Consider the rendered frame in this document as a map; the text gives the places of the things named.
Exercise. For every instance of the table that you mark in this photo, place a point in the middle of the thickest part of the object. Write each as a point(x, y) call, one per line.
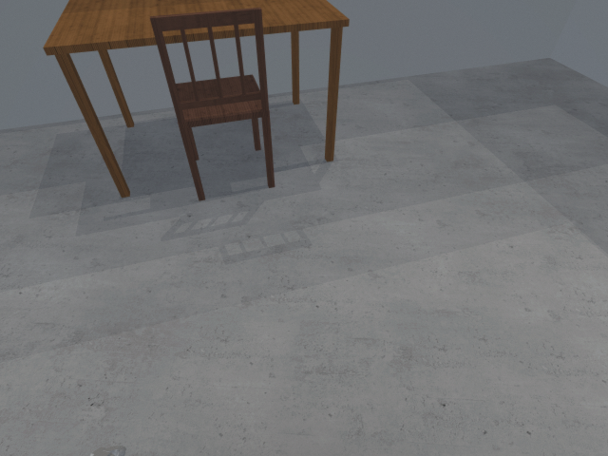
point(90, 25)

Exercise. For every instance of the chair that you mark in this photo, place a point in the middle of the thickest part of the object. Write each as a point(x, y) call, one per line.
point(220, 100)

